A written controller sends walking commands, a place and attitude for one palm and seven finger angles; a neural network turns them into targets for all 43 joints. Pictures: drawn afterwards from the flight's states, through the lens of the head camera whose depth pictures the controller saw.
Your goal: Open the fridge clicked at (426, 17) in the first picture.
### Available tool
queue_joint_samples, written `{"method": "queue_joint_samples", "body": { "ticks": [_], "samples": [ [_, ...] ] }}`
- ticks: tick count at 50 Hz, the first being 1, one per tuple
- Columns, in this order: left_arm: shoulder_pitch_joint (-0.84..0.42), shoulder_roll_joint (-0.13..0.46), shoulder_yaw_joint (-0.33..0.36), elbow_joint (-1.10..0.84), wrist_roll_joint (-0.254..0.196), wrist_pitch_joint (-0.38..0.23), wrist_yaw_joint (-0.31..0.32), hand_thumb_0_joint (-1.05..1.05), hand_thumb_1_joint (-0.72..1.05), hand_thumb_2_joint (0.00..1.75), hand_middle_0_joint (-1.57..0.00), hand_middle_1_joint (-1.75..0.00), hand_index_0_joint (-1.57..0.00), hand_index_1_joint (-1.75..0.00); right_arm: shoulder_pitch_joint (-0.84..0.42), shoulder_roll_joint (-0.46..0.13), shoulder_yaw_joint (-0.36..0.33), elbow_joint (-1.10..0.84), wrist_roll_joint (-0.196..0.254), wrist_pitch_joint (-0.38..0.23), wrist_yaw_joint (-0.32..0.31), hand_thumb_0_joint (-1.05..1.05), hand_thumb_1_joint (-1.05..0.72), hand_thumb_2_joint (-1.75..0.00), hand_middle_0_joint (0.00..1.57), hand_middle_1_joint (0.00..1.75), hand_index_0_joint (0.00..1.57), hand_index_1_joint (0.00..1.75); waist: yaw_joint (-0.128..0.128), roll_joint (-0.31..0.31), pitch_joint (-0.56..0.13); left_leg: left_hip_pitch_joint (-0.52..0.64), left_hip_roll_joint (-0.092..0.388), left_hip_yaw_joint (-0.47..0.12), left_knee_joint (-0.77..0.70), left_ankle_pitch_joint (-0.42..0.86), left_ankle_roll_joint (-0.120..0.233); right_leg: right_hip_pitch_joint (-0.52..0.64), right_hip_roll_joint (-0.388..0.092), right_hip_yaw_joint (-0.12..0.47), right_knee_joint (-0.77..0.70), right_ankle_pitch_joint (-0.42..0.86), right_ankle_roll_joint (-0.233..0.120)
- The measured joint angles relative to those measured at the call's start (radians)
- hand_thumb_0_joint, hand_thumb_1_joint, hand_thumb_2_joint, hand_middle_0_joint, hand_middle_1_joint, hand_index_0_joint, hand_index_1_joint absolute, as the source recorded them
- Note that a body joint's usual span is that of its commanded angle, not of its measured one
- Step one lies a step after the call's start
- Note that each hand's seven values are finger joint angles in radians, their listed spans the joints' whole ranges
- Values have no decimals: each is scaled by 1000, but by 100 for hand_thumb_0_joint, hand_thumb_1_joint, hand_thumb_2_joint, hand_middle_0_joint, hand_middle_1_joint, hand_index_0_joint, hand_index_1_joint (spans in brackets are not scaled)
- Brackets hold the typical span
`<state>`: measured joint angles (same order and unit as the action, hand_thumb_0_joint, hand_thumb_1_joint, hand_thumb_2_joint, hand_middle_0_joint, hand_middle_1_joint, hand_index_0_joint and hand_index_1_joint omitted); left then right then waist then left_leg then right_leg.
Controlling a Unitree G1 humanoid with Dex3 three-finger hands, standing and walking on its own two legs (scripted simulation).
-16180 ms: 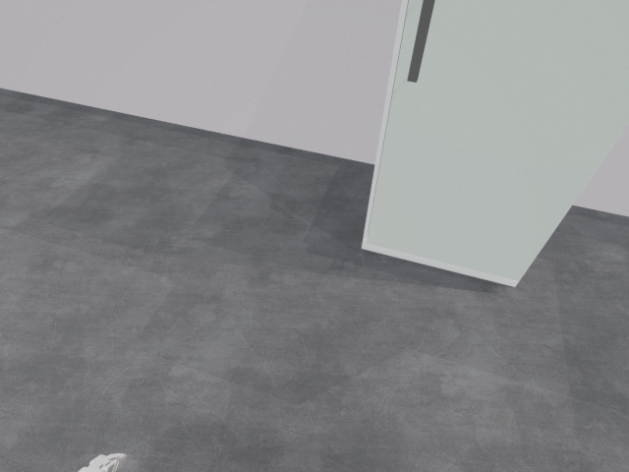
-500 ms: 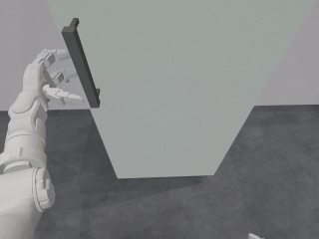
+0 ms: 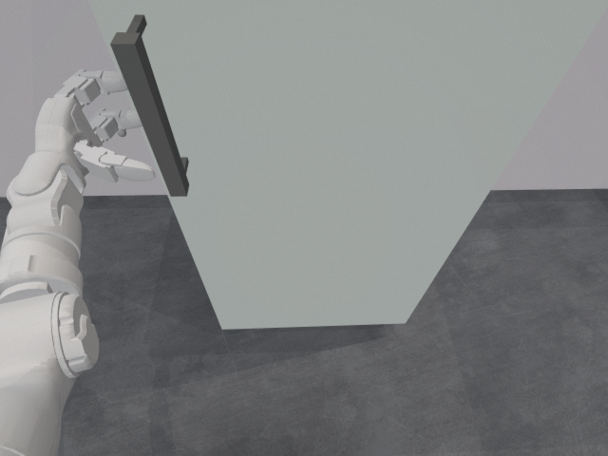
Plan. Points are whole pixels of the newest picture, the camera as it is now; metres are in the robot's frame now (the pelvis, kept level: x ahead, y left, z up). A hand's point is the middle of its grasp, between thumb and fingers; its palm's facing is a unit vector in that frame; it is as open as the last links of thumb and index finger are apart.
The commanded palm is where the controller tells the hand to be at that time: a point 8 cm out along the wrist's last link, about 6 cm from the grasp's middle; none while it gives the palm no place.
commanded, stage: slide the fingers in behind the handle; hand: left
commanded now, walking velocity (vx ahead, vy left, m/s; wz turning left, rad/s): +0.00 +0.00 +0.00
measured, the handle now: (161, 117) +0.51 +0.18 +0.16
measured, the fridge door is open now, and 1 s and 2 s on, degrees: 0 0 0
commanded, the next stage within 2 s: grip the handle and tug to test in 1.90 s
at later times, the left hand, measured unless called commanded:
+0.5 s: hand (120, 142) +0.45 +0.21 +0.17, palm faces +0.02 -1.00 +0.00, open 14.0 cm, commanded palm +0.43 +0.26 +0.17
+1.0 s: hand (149, 138) +0.46 +0.18 +0.17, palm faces +0.02 -1.00 +0.01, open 14.0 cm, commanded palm +0.43 +0.23 +0.17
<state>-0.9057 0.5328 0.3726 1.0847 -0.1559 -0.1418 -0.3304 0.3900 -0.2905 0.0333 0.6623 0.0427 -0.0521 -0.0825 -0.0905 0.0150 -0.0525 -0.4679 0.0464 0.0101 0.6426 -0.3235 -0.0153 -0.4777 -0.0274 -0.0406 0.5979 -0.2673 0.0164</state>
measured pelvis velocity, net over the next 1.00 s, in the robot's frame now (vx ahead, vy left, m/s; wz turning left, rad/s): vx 0.00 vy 0.00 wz -0.01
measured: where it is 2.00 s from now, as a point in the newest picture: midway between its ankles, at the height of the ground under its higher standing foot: outside the picture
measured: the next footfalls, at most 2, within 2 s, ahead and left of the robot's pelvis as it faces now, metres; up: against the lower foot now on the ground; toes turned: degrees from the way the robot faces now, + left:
none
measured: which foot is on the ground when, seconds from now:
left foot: down 0.00-1.00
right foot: down 0.00-1.00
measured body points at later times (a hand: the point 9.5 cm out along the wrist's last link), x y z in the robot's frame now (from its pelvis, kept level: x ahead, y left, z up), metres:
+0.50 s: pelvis +0.00 +0.00 +0.00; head +0.03 +0.00 +0.45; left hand +0.44 +0.27 +0.18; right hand +0.07 -0.26 -0.11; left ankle -0.01 +0.13 -0.72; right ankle +0.01 -0.13 -0.72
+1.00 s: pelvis +0.00 +0.00 +0.00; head +0.03 -0.01 +0.45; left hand +0.46 +0.24 +0.17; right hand +0.06 -0.27 -0.11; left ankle -0.01 +0.13 -0.72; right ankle +0.01 -0.13 -0.72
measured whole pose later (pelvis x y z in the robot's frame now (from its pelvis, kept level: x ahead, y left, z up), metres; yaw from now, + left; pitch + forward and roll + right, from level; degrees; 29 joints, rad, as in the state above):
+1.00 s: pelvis +0.00 +0.00 +0.00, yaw -1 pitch +7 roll -1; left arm -0.83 0.43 0.34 0.96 -0.16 -0.11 -0.23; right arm 0.37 -0.28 0.03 0.64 0.04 -0.05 -0.07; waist -0.08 0.03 -0.06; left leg -0.43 0.05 0.02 0.63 -0.32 -0.02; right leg -0.45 -0.02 -0.03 0.60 -0.27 0.01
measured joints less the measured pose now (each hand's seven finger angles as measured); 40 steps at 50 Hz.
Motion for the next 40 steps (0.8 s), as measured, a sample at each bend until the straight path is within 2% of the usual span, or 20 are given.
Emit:
{"method": "queue_joint_samples", "body": {
  "ticks": [6, 16, 21, 26, 29, 35, 40],
  "samples": [
    [-3, -6, -7, 0, 10, -6, 19, -1, -50, 30, -34, -123, -33, -123, 6, 7, 1, 2, -4, -2, 7, 1, -91, -90, 20, 30, 21, 29, -2, 4, -2, -7, -2, -2, 7, -2, 2, -3, -2, -1, 1, 0, 2],
    [47, -30, 9, -54, 1, -3, 22, -1, -50, 30, -31, -121, -31, -121, -1, 13, 3, -14, -3, 0, 14, 1, -91, -90, 20, 30, 21, 30, 3, 8, -17, 14, 0, 12, 2, -6, 4, 10, 0, 12, -1, 0, 4],
    [78, -36, 0, -84, -7, 20, 24, -1, -50, 30, -31, -121, -30, -121, -9, 11, 2, -28, 2, 3, 13, 1, -91, -90, 20, 30, 21, 29, 13, 7, -15, 28, -1, 13, -4, -4, 4, 22, 0, 13, -2, 0, 4],
    [108, -68, -25, -146, -21, 28, 31, -1, -50, 29, -30, -120, -30, -120, -22, 8, -2, -31, 5, -3, 10, 1, -91, -90, 20, 30, 21, 29, 29, 9, -9, 38, -2, 6, -5, -2, 3, 36, -1, 7, -6, 1, 3],
    [86, -76, -35, -125, -24, 36, 38, -1, -51, 29, -30, -120, -30, -120, -39, 8, 3, -25, 6, -5, 5, 1, -91, -90, 20, 30, 21, 29, 29, 4, -3, 38, -4, -1, -3, 0, 2, 38, -3, 0, -3, -1, 2],
    [34, -66, -48, -88, 7, 34, 64, -1, -51, 29, -30, -120, -30, -120, -57, 10, 4, -29, 0, -19, 3, 1, -91, -90, 20, 30, 21, 29, 19, -2, 8, 16, -5, -9, 2, 7, -1, 19, -4, -7, 3, 2, -1],
    [30, -81, -55, -90, -12, 14, 61, -1, -51, 29, -30, -120, -30, -120, -44, 9, 2, -19, 0, -20, 7, 1, -91, -90, 20, 30, 21, 29, 19, 5, 0, 16, -4, -5, 0, 5, -1, 15, -4, -3, 5, 0, -1]
  ]
}}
